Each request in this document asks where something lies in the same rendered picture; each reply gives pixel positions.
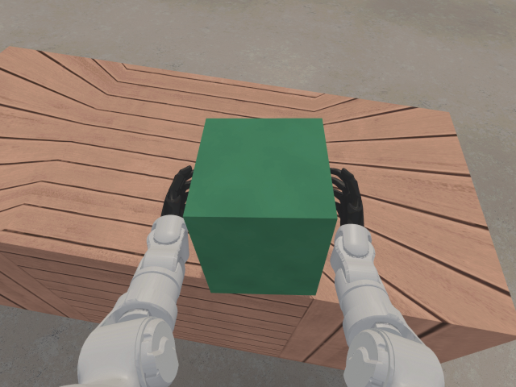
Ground pedestal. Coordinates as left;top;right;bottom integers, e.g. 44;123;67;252
0;46;516;370

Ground left robot upper arm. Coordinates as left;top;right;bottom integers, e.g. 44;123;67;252
60;316;178;387

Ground right robot upper arm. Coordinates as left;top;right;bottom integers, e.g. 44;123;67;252
343;328;444;387

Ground right robot forearm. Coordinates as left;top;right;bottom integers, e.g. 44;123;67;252
330;224;445;386

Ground left robot forearm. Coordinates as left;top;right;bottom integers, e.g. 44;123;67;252
77;214;189;384

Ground carton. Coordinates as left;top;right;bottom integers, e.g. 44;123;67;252
183;119;338;295

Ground left robot hand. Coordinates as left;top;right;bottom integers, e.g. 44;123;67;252
161;165;194;218

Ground right robot hand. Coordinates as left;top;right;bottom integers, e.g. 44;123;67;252
330;168;364;227

